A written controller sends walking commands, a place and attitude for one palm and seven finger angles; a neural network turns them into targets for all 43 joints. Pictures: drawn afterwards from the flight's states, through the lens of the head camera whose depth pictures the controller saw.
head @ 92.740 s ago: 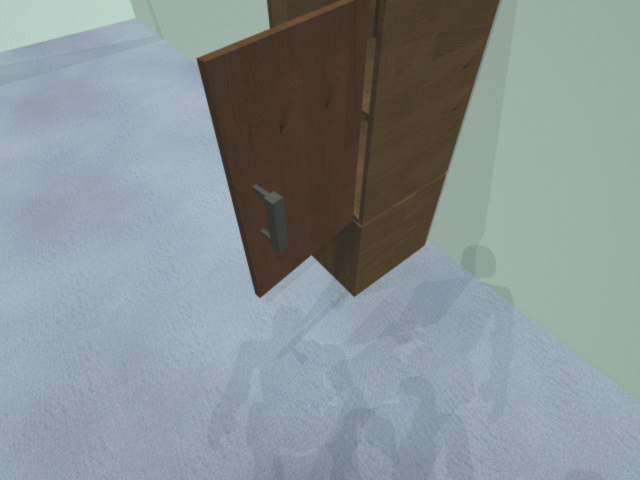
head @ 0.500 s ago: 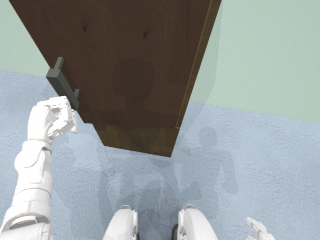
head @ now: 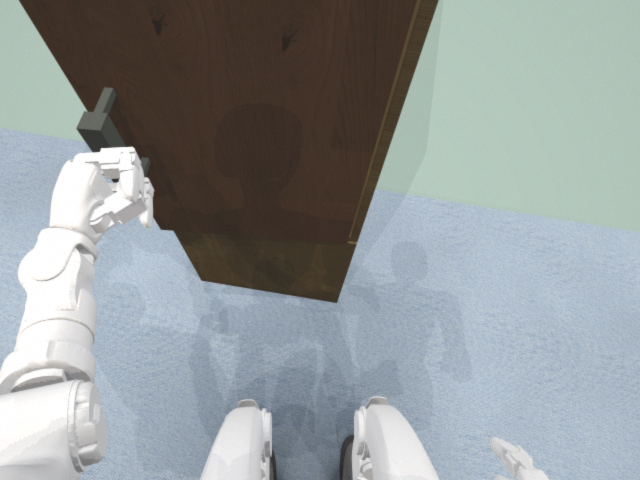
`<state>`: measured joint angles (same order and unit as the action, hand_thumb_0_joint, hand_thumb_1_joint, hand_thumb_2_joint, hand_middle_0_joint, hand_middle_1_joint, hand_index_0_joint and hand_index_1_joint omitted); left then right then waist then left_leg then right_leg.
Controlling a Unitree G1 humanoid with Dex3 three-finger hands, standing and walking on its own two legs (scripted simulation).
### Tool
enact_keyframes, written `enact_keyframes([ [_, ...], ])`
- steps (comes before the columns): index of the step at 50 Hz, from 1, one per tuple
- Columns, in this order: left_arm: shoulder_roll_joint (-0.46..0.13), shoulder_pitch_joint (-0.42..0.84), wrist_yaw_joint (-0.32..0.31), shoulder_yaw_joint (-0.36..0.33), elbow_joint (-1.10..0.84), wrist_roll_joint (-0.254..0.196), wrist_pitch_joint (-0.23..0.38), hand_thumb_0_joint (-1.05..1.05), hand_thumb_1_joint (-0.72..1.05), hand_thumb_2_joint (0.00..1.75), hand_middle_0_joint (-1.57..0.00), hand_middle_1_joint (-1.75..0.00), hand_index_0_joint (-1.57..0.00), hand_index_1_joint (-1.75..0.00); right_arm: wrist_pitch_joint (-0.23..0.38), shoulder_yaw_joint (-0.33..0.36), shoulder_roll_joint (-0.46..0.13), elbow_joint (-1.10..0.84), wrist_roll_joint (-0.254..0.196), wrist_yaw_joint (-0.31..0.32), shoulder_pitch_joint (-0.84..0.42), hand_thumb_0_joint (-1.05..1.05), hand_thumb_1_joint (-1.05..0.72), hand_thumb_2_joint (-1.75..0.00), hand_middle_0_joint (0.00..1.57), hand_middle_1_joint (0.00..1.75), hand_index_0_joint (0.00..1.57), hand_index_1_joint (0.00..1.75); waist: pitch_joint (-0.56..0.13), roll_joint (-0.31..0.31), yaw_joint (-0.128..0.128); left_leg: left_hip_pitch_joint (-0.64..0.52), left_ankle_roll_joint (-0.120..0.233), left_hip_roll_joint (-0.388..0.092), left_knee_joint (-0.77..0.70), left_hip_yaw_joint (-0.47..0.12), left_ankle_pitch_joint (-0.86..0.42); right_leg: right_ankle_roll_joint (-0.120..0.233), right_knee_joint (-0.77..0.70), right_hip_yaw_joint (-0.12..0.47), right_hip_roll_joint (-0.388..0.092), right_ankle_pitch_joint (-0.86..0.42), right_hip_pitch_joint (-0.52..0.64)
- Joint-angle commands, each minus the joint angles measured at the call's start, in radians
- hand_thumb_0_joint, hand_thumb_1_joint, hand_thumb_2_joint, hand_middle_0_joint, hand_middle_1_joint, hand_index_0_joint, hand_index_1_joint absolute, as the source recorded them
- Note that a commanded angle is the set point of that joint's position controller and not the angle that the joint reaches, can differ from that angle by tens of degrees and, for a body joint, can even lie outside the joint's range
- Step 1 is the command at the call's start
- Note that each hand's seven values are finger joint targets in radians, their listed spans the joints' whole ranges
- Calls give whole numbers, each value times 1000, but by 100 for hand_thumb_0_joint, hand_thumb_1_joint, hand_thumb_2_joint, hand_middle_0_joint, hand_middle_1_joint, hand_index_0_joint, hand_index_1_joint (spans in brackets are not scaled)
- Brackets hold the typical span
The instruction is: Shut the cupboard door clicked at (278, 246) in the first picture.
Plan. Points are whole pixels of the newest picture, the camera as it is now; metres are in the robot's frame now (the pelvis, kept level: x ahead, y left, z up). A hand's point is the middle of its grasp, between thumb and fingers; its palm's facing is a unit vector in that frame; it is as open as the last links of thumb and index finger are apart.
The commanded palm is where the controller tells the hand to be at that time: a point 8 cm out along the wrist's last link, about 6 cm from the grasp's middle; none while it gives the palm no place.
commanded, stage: push the door shut along its arc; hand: left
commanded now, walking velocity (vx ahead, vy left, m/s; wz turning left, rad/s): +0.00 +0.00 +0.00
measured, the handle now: (123, 148) +0.51 +0.26 +0.05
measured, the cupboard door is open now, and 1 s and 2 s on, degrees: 6 0 0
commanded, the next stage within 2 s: pull the fist back off the door in 0.50 s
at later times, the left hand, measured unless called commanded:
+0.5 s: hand (147, 180) +0.46 +0.22 +0.05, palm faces -0.22 -0.97 -0.05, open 3.3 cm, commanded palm +0.50 +0.22 +0.05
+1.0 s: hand (155, 176) +0.47 +0.21 +0.05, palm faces +0.00 -1.00 -0.07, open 3.2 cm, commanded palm +0.45 +0.23 +0.05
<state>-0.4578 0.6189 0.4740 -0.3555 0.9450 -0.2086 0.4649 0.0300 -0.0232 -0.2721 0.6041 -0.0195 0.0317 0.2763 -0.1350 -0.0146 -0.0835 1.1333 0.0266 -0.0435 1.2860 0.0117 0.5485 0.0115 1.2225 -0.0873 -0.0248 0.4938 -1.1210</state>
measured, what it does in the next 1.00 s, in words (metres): stands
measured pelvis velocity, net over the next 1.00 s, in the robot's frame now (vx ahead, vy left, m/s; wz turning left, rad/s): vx -0.04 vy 0.00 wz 0.02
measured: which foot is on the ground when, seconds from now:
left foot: down 0.00-1.00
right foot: down 0.00-1.00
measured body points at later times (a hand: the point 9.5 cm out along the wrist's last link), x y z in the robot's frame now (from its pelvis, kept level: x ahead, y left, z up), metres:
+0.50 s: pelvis -0.02 +0.00 -0.02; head +0.13 +0.05 +0.40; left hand +0.47 +0.27 +0.05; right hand +0.04 -0.27 -0.12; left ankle +0.03 +0.10 -0.62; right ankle +0.05 -0.12 -0.62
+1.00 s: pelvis -0.04 +0.00 -0.02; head +0.10 +0.03 +0.40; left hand +0.46 +0.26 +0.05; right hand +0.00 -0.27 -0.13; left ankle +0.03 +0.10 -0.62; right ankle +0.04 -0.12 -0.62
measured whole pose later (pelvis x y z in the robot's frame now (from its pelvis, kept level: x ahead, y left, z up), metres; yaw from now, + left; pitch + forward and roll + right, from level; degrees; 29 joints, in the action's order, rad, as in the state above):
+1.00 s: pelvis -0.04 +0.00 -0.02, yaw +1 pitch +25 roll -4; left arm -0.55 0.94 0.26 -0.32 1.18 -0.09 0.41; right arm 0.07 -0.07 -0.27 0.64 0.02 0.01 0.35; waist -0.13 -0.02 -0.17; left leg 1.32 0.02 -0.02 1.36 -0.04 0.48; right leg 0.02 1.28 -0.10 -0.01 0.44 -1.28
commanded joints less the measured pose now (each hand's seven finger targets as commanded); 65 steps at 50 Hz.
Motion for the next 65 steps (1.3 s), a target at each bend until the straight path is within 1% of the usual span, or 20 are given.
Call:
enact_keyframes([
  [1,-202,485,21,20,-160,-4,43,0,90,90,-130,-150,-130,-150,26,63,-183,-63,-6,12,109,0,-90,-90,20,30,20,30,-426,-90,-66,-317,1,23,-170,-84,-251,21,-151,59,45,-169,151],
  [8,-176,649,35,85,-124,16,38,0,90,90,-130,-150,-130,-150,33,63,-197,-29,1,19,141,0,-90,-90,20,30,20,30,-473,-150,-107,-375,-1,24,-155,-116,-245,30,-133,44,47,-141,48],
  [15,-268,752,49,50,-29,41,-2,0,90,90,-130,-150,-130,-150,29,53,-210,-7,0,22,162,0,-90,-90,20,30,20,30,-488,-155,-126,-325,3,22,-131,-117,-224,31,-127,44,51,-124,38],
  [18,-262,835,60,69,-57,43,-3,0,90,90,-130,-150,-130,-150,35,52,-208,-9,1,25,169,0,-90,-90,20,30,20,30,-496,-160,-149,-318,10,24,-114,-117,-224,31,-121,43,53,-125,21],
  [22,-215,896,53,130,-1,60,-35,0,90,90,-130,-150,-130,-150,40,46,-215,11,-1,29,172,0,-90,-90,20,30,20,30,-416,-198,-180,-315,3,18,-135,-137,-95,31,-126,35,52,-61,-80],
  [24,-225,954,50,135,-35,59,-30,0,90,90,-130,-150,-130,-150,51,45,-223,14,-2,34,169,0,-90,-90,20,30,20,30,-449,-231,-185,-340,1,15,-144,-153,-60,32,-114,33,49,-48,-110],
  [30,-198,986,36,171,0,72,-63,0,90,90,-130,-150,-130,-150,87,33,-229,28,-2,43,166,0,-90,-90,20,30,20,30,-435,-245,-205,-315,2,12,-157,-170,67,32,-109,27,48,9,-162],
  [31,-218,984,-114,-10,1,-18,-73,0,90,90,-130,-150,-130,-150,90,34,-225,4,20,48,171,0,-90,-90,20,30,20,30,-437,-224,-163,-272,-5,13,-184,-192,105,24,-98,20,39,5,-161],
  [34,-143,932,-263,36,24,26,-67,0,90,90,-130,-150,-130,-150,98,36,-211,0,32,25,171,0,-90,-90,20,30,20,30,-439,-196,-172,-265,-13,13,-212,-208,173,13,-93,12,36,27,-155],
  [36,-173,935,-300,40,33,67,-64,0,90,90,-130,-150,-130,-150,92,37,-213,2,36,14,184,0,-90,-90,20,30,20,30,-430,-145,-183,-211,-5,21,-200,-183,174,10,-111,26,36,37,-102],
  [38,-244,964,-306,35,1,130,-35,0,90,90,-130,-150,-130,-150,89,37,-213,-3,44,3,202,0,-90,-90,20,30,20,30,-483,-177,-173,-205,-1,29,-178,-163,132,16,-108,38,39,37,-61],
  [40,-236,941,-290,71,20,170,-17,0,90,90,-130,-150,-130,-150,80,37,-209,0,43,-7,205,0,-90,-90,20,30,20,30,-472,-191,-171,-212,-4,29,-180,-160,127,22,-119,44,40,44,-54],
  [43,-218,929,-259,97,31,175,0,0,90,90,-130,-150,-130,-150,77,33,-208,-11,42,-12,198,0,-90,-90,20,30,20,30,-421,-167,-179,-180,2,31,-182,-152,158,24,-131,52,44,65,-48],
  [46,-255,864,-218,53,32,136,-3,0,90,90,-130,-150,-130,-150,72,34,-210,-20,34,-10,190,0,-90,-90,20,30,20,30,-437,-153,-154,-149,5,34,-174,-125,129,25,-148,69,45,75,20],
  [52,-240,619,-143,-3,-53,47,6,0,90,90,-130,-150,-130,-150,58,42,-193,-51,17,-11,180,0,-90,-90,20,30,20,30,-513,-124,-74,-179,7,34,-181,-86,-22,23,-172,84,48,9,162],
  [56,-283,482,-153,-70,-98,31,13,0,90,90,-130,-150,-130,-150,36,44,-181,-68,10,-12,170,0,-90,-90,20,30,20,30,-453,-60,-40,-132,12,34,-184,-57,-73,15,-189,96,47,-10,236],
  [58,-282,437,-168,-81,-188,30,39,0,90,90,-130,-150,-130,-150,32,49,-176,-83,11,-13,161,0,-90,-90,20,30,20,30,-493,-86,-21,-186,11,35,-189,-55,-139,17,-177,87,49,-73,261],
  [61,-207,297,-181,-53,-337,12,70,0,90,90,-130,-150,-130,-150,25,64,-163,-106,12,-23,145,0,-90,-90,20,30,20,30,-566,-111,1,-309,1,33,-204,-51,-283,15,-170,72,51,-217,306],
  [63,-186,171,-178,-51,-371,-2,73,0,90,90,-130,-150,-130,-150,22,68,-161,-118,9,-24,140,0,-90,-90,20,30,20,30,-555,-82,12,-327,-1,33,-207,-49,-350,17,-166,64,55,-287,339],
  [65,-133,109,-171,-15,-392,-10,65,0,90,90,-130,-150,-130,-150,14,72,-154,-116,3,-26,130,0,-90,-90,20,30,20,30,-492,-68,1,-325,-3,31,-218,-44,-361,10,-176,60,53,-309,335],
])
